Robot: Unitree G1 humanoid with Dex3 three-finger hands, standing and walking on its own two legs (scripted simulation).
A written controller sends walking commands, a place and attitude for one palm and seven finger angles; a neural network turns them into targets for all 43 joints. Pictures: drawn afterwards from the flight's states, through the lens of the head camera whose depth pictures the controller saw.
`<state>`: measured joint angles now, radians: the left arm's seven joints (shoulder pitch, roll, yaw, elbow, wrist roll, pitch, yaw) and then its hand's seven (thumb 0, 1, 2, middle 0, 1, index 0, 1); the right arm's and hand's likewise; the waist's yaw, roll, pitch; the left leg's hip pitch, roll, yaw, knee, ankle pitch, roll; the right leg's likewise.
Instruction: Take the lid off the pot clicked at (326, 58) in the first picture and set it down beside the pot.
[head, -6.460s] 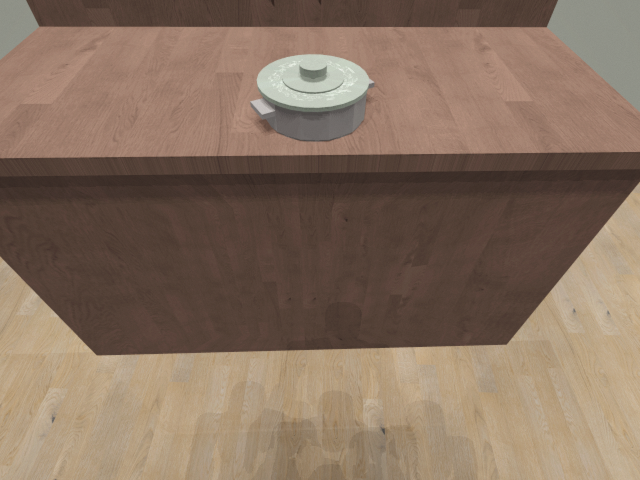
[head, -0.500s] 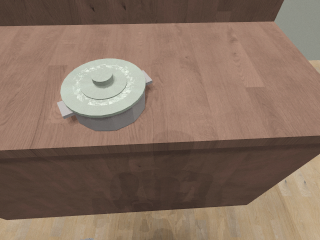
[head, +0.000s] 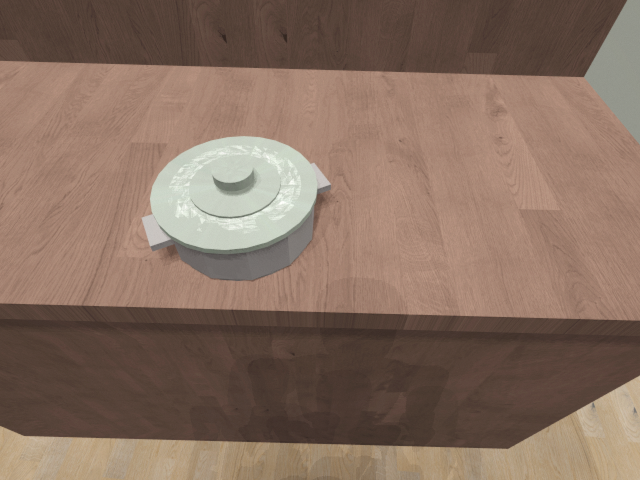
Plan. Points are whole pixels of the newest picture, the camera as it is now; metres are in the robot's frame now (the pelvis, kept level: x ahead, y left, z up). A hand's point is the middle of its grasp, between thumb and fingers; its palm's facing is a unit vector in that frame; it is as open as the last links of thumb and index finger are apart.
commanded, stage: come to a stop and stand still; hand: left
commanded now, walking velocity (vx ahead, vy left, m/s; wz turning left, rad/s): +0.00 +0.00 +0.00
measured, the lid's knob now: (233, 173) +0.43 +0.14 +0.16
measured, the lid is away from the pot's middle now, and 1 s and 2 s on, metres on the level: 0.00 0.00 0.00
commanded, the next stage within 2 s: look again from close up in 0.02 s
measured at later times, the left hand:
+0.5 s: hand out of the picture +0.00 +0.20 -0.18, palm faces +0.03 -0.98 -0.19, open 7.4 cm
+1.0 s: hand out of the picture -0.02 +0.21 -0.18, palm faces +0.03 -0.98 -0.20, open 7.4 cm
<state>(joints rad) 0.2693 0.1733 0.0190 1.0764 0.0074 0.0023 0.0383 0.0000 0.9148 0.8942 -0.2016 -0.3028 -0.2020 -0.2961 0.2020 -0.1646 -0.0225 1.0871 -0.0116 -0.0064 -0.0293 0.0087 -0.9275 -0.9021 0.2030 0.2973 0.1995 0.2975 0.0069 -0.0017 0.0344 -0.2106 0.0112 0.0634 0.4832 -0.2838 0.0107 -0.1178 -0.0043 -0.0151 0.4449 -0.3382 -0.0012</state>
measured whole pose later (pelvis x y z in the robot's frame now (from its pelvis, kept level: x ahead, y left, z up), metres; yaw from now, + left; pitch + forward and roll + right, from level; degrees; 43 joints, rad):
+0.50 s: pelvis -0.03 +0.02 -0.01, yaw +0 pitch -1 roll -1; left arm 0.27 0.18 -0.01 1.01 0.01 0.01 0.05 0.00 0.91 0.89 -0.20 -0.30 -0.20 -0.30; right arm 0.20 -0.17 -0.01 1.02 -0.01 0.01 -0.01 0.00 -0.92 -0.90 0.20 0.30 0.20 0.30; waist 0.01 -0.01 0.05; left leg -0.27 0.01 0.06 0.59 -0.30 0.04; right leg -0.16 -0.01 -0.02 0.53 -0.35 0.02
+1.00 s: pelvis -0.03 +0.03 +0.00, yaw +0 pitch -1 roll -1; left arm 0.28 0.20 -0.01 1.03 0.01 0.01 0.04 0.00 0.91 0.89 -0.20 -0.30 -0.20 -0.30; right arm 0.21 -0.17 0.00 1.04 0.00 0.00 -0.01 0.01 -0.92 -0.90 0.20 0.30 0.20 0.30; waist 0.01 -0.03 0.06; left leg -0.24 -0.02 0.07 0.51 -0.26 0.06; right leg -0.15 -0.04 -0.01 0.47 -0.31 0.03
